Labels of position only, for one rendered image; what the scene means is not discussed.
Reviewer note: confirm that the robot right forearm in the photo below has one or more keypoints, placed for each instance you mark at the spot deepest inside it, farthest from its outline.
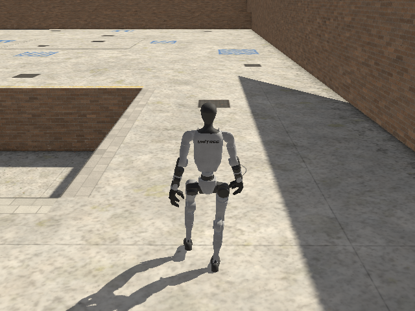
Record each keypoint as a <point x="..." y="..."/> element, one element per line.
<point x="237" y="172"/>

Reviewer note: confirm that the right robot upper arm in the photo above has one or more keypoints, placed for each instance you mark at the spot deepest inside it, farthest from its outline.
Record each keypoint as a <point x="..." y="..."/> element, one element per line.
<point x="231" y="147"/>

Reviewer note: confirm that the robot left forearm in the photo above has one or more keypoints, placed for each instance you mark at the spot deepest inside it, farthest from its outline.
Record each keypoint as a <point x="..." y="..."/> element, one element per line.
<point x="178" y="171"/>

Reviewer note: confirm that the robot torso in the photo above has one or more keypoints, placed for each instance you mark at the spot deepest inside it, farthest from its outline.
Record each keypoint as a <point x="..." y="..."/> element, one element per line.
<point x="207" y="156"/>

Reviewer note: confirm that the robot left hand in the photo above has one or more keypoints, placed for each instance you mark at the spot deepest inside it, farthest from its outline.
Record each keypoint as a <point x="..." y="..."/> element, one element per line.
<point x="173" y="198"/>

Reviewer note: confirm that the left robot upper arm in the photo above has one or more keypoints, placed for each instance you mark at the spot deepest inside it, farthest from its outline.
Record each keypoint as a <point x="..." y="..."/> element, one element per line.
<point x="184" y="148"/>

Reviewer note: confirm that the robot right hand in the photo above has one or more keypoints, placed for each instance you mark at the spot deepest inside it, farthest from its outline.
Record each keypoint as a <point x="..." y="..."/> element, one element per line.
<point x="235" y="184"/>

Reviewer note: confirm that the robot right thigh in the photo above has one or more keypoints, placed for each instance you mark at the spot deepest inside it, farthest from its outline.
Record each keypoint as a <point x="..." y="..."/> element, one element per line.
<point x="222" y="195"/>

